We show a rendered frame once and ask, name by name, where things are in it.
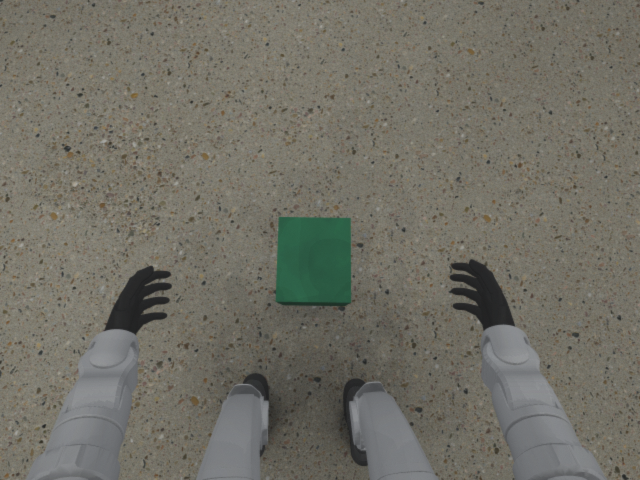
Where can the carton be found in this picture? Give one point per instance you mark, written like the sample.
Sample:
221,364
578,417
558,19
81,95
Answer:
314,261

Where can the left robot thigh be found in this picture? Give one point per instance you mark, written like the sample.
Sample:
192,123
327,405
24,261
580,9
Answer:
233,451

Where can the left robot hand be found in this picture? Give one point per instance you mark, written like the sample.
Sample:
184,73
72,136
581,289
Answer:
126,313

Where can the right robot hand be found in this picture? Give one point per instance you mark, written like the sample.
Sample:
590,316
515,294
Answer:
492,306

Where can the robot thigh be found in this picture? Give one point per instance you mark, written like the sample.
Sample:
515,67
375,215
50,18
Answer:
233,451
392,449

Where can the right robot thigh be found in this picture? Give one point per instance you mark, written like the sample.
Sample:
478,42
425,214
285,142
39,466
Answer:
392,449

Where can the left robot forearm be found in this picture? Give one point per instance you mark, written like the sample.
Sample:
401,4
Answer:
86,438

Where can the right robot forearm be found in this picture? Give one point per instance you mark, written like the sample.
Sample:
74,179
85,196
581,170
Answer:
535,426

